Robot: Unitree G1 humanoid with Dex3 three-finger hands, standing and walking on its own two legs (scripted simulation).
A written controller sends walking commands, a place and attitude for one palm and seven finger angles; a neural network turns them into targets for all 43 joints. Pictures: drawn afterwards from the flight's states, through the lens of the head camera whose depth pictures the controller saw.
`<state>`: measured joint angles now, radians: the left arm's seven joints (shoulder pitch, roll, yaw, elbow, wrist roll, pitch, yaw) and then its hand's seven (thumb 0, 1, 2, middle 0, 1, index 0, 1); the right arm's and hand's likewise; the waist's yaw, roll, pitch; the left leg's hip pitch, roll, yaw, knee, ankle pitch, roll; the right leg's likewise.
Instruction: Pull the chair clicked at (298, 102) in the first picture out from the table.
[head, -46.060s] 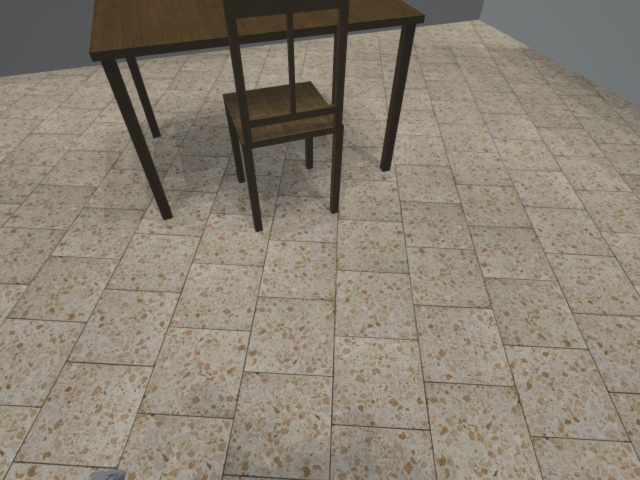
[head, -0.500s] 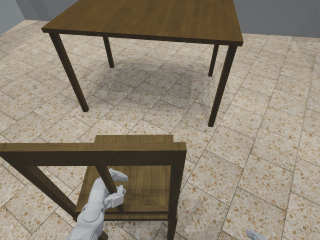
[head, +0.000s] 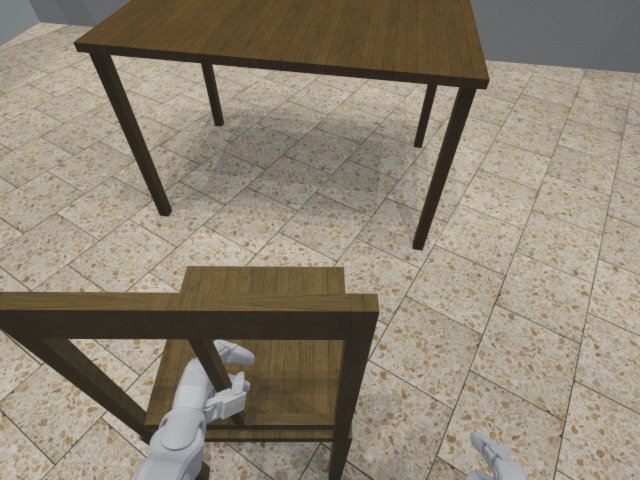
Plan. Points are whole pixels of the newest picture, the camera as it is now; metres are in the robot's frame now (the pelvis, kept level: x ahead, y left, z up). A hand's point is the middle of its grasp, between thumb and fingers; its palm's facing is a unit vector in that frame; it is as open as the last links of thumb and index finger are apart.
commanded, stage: open the thumb and straighten the fingers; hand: left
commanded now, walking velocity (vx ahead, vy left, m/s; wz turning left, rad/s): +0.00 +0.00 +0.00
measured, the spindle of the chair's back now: (223, 385) +0.26 +0.15 -0.07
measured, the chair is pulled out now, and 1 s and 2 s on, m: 0.70 0.70 0.70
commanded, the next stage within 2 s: draw the fingers out of the gap in 0.70 s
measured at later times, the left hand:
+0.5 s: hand (233, 387) +0.25 +0.14 -0.07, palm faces -0.03 -0.99 -0.14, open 14.9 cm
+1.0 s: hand (219, 421) +0.21 +0.15 -0.07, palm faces +0.00 -0.99 -0.15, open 17.5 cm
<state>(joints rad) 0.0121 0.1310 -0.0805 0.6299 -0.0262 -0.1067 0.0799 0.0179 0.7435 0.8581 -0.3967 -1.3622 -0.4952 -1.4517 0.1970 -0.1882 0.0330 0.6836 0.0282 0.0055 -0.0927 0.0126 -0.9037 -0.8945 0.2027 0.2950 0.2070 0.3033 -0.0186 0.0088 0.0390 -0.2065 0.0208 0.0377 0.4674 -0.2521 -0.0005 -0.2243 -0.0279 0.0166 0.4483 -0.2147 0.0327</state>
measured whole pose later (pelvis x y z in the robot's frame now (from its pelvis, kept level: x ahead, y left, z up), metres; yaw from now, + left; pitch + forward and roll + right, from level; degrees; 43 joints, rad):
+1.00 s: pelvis +0.02 -0.01 -0.05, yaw +4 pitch +11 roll -1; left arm 0.43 0.21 -0.05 -0.08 -0.07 0.19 -0.02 -0.01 -0.54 0.20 -0.01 -0.01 -0.01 -0.01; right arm 0.26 -0.25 0.01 0.49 0.04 -0.12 -0.09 0.02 -0.90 -0.89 0.20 0.29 0.21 0.30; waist -0.04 0.05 -0.14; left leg -0.63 0.01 -0.04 0.91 -0.48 -0.01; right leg -0.61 -0.04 -0.05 0.89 -0.46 0.02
